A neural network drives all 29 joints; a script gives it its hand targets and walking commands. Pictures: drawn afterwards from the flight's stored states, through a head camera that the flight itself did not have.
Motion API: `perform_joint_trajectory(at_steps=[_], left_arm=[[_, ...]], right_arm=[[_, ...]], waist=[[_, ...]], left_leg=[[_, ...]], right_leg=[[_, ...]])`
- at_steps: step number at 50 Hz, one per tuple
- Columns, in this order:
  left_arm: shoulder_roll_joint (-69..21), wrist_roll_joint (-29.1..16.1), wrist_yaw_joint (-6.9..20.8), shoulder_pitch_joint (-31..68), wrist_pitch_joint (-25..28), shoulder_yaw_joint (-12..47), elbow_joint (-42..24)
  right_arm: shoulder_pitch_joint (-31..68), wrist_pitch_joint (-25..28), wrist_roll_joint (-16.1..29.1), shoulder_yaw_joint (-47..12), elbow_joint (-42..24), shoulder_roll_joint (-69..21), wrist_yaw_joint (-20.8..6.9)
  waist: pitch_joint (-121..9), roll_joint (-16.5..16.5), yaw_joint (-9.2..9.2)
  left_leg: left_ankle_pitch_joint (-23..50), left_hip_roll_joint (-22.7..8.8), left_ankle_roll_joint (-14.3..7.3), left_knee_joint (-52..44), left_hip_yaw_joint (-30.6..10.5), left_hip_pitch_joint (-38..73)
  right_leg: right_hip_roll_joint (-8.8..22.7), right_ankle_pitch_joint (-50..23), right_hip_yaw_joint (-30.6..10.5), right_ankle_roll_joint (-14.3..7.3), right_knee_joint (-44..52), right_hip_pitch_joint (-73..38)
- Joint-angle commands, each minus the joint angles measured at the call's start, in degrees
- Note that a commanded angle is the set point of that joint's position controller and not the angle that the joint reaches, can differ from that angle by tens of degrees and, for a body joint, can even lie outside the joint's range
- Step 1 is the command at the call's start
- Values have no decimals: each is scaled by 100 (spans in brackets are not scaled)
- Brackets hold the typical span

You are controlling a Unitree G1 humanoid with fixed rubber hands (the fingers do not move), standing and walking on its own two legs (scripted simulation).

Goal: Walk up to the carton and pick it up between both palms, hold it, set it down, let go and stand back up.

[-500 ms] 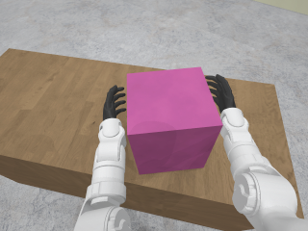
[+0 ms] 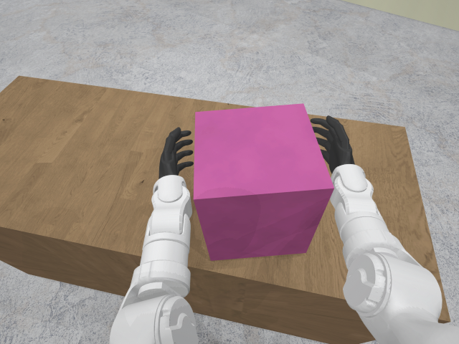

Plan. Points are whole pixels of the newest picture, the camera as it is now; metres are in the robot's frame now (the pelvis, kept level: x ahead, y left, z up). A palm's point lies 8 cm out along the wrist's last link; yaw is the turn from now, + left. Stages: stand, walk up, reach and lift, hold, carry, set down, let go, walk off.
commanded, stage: set down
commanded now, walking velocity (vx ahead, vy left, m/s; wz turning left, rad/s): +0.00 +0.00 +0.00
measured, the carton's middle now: (254, 187) +0.42 +0.00 -0.02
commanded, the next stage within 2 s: none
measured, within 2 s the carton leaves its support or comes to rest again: rests again in 0.12 s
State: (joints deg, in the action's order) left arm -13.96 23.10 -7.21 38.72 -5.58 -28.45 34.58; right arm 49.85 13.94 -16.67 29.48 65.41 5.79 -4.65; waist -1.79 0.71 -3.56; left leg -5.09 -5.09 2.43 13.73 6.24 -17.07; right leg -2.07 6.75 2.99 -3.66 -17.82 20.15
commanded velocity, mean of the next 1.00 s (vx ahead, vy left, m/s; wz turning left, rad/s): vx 0.00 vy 0.00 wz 0.00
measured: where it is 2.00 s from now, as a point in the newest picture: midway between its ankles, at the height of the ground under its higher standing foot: outside the picture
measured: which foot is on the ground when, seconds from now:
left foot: down 0.00-1.00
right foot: down 0.00-1.00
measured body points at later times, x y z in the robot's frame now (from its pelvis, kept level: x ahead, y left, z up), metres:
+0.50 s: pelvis +0.02 +0.00 +0.00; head +0.09 +0.00 +0.44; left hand +0.41 +0.14 +0.06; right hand +0.46 -0.16 +0.06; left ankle +0.00 +0.16 -0.75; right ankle +0.02 -0.07 -0.75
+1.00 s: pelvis +0.02 -0.01 +0.00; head +0.09 -0.01 +0.44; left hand +0.41 +0.14 +0.06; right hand +0.46 -0.16 +0.06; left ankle +0.00 +0.16 -0.75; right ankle +0.02 -0.07 -0.75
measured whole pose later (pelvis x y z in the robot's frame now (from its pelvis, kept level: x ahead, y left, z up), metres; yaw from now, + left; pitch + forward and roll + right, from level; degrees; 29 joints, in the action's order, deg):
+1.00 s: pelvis +0.02 -0.01 +0.00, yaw -1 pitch +9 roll +1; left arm -15.3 25.4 -5.5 35.8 -0.5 -30.1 31.7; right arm 46.0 16.0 -16.8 28.2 61.0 3.6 -5.1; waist -1.2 1.4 -3.5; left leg -6.9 -5.4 1.2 14.1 6.0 -16.1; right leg -2.7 7.8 3.0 -4.3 -17.6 19.4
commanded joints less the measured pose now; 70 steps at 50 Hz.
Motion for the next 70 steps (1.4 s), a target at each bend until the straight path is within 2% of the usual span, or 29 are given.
perform_joint_trajectory(at_steps=[1, 6, 10, 11, 14, 16, 20, 24, 25, 27, 32, 35, 36, 40, 44, 48, 51, 53, 55, 56, 61, 63, 67, 70], left_arm=[[-2064, 131, 124, 2626, 271, 1465, -261], [-2118, 144, 140, 2414, 302, 1451, -230], [-2264, 126, 182, 2150, 373, 1604, -262], [-2271, 136, 206, 2043, 378, 1590, -219], [-2240, 124, 266, 2000, 432, 1589, -234], [-2170, 178, 288, 1896, 437, 1524, -171], [-2176, 222, 324, 1626, 377, 1497, -103], [-2150, 229, 312, 1562, 418, 1496, -88], [-2132, 178, 317, 1616, 433, 1487, -132], [-2142, 192, 338, 1586, 462, 1473, -49], [-2033, 227, 349, 1644, 517, 1304, 2], [-2004, 261, 347, 1670, 552, 1215, -2], [-2032, 304, 351, 1601, 537, 1200, 3], [-2084, 288, 391, 1501, 509, 1253, 22], [-2106, 335, 410, 1474, 505, 1268, -14], [-2062, 338, 459, 1403, 543, 1185, 69], [-2080, 395, 463, 1331, 539, 1178, 38], [-2115, 362, 463, 1318, 576, 1222, 14], [-2080, 398, 479, 1259, 575, 1163, 40], [-2206, 412, 422, 1284, 570, 1216, -111], [-2088, 356, 367, 1241, 440, 1220, -112], [-2073, 348, 382, 1287, 473, 1177, -96], [-2006, 431, 391, 1165, 469, 1102, -37], [-1596, 365, 302, 1113, 453, 1012, -101]], right_arm=[[2367, 64, -339, -1050, -80, -2449, -685], [2291, 135, -284, -1150, -78, -2426, -662], [2110, 239, -207, -1312, -28, -2486, -596], [1992, 243, -203, -1355, 17, -2498, -578], [1926, 290, -162, -1501, -65, -2597, -526], [1815, 258, -145, -1543, 65, -2598, -525], [1706, 248, -84, -1662, -109, -2603, -524], [1649, 270, -75, -1708, -156, -2607, -537], [1698, 273, -74, -1728, -229, -2593, -542], [1716, 304, -89, -1733, -243, -2576, -538], [1694, 229, -225, -1593, -310, -2549, -591], [1586, 162, -297, -1518, -189, -2566, -612], [1527, 146, -295, -1546, -179, -2622, -619], [1476, 158, -302, -1480, -195, -2606, -622], [1396, 158, -368, -1378, -194, -2579, -643], [1420, 191, -407, -1427, -289, -2626, -620], [1334, 190, -365, -1459, -234, -2647, -640], [1319, 227, -386, -1491, -244, -2657, -622], [1263, 215, -374, -1487, -234, -2662, -613], [1345, 232, -351, -1445, -206, -2538, -668], [1296, 124, -383, -1337, -237, -2385, -731], [1401, 144, -401, -1372, -361, -2467, -744], [1252, 96, -377, -1333, -223, -2358, -756], [1167, 30, -251, -1271, -285, -1809, -708]], waist=[[-2675, 353, -157], [-2619, 433, -151], [-2608, 305, -75], [-2546, 365, -30], [-2467, 402, -24], [-2313, 399, -33], [-2284, 373, -107], [-2212, 310, -147], [-2270, 429, -140], [-2317, 417, -149], [-2341, 544, -214], [-2252, 536, -173], [-2205, 474, -214], [-2143, 456, -148], [-2060, 356, -108], [-2009, 502, -90], [-1916, 365, -127], [-1979, 429, -99], [-1945, 434, -93], [-2022, 228, -152], [-2009, 389, -100], [-2036, 491, -119], [-1948, 344, -132], [-2005, 351, -148]], left_leg=[[604, 263, -523, 201, 147, 1381], [932, 260, -515, 277, 137, 1477], [1309, 268, -440, 379, 108, 1490], [1346, 272, -448, 385, 93, 1470], [1202, 307, -477, 350, 122, 1161], [1042, 309, -507, 275, 117, 1031], [1103, 313, -529, 263, 117, 950], [1050, 308, -528, 270, 105, 935], [1044, 306, -555, 262, 116, 941], [1063, 308, -550, 264, 118, 895], [803, 303, -597, 185, 165, 874], [809, 294, -614, 185, 164, 915], [868, 298, -614, 207, 171, 951], [970, 306, -585, 236, 146, 966], [941, 303, -543, 252, 126, 1038], [887, 340, -587, 246, 136, 774], [963, 329, -557, 250, 123, 798], [1079, 326, -551, 308, 113, 799], [1026, 329, -563, 280, 112, 793], [1170, 281, -492, 273, 84, 950], [1113, 279, -542, 314, 73, 1138], [1107, 313, -584, 338, 94, 1034], [1154, 316, -550, 346, 93, 1092], [1162, 315, -528, 344, 96, 1080]], right_leg=[[70, -554, 217, 403, 122, -785], [49, -1004, 228, 417, 80, -815], [45, -1629, 225, 382, 2, -933], [50, -1795, 189, 402, -18, -1002], [102, -2087, 136, 465, -91, -1244], [123, -2019, 98, 476, -81, -1351], [133, -2162, 56, 465, -100, -1435], [122, -1852, 59, 402, -52, -1278], [114, -1818, 57, 415, -36, -1248], [123, -1888, 64, 406, -51, -1300], [111, -1210, 42, 387, 66, -1165], [122, -1093, 5, 385, 88, -1127], [121, -1133, 12, 360, 69, -1145], [120, -1291, 25, 358, 63, -1129], [116, -1074, 56, 335, 104, -1001], [161, -1423, 18, 436, 7, -1272], [166, -1452, 26, 404, -31, -1281], [163, -1667, 3, 417, -61, -1276], [166, -1566, 0, 410, -34, -1296], [104, -1411, 81, 338, -35, -1063], [84, -919, 88, 285, 136, -761], [117, -1079, 56, 348, 99, -856], [99, -1115, 63, 301, 67, -886], [88, -1044, 3, 298, 69, -876]])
